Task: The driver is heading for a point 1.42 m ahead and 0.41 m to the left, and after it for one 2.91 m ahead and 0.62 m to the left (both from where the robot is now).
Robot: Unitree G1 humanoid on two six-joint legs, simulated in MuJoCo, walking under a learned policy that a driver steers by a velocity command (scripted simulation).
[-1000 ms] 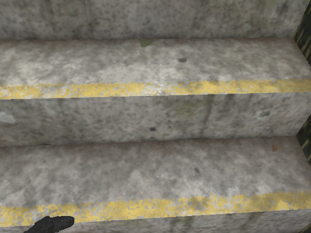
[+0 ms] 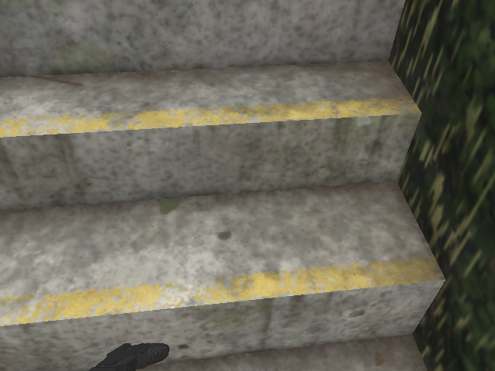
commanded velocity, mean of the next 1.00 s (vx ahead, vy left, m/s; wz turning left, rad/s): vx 0.28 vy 0.00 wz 0.14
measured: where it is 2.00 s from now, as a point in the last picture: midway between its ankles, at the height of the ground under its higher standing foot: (259, 319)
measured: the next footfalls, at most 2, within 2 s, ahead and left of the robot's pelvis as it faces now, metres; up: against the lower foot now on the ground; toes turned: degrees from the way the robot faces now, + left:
right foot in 0.36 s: +0.15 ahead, -0.24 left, +0.00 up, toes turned -3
left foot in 0.70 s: +0.35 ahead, -0.05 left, +0.22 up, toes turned -1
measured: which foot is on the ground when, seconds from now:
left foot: down 0.00-0.38, up 0.40-0.68, down 0.70-1.00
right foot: up 0.00-0.34, down 0.36-0.74, up 0.76-1.00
